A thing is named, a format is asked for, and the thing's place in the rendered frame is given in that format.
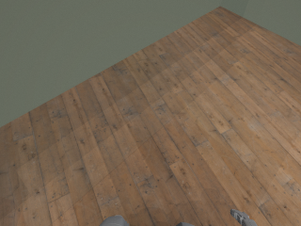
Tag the right robot hand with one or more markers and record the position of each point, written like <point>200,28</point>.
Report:
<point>242,218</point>

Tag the left robot thigh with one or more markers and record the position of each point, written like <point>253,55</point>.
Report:
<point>114,221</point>

